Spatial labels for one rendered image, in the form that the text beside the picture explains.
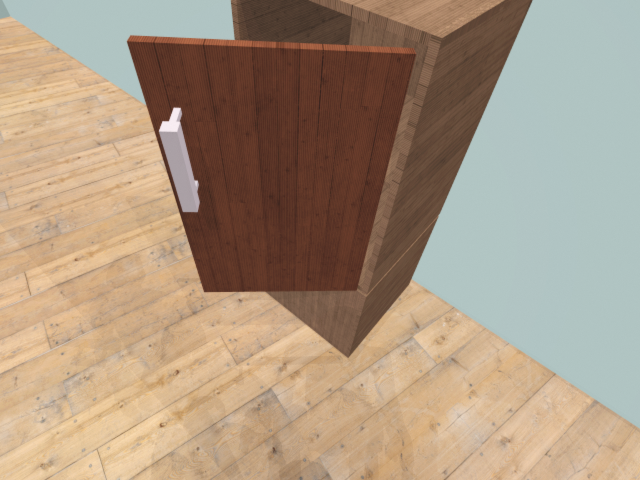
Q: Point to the handle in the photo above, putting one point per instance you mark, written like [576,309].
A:
[177,155]

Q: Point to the cupboard door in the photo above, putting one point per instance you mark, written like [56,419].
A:
[290,145]

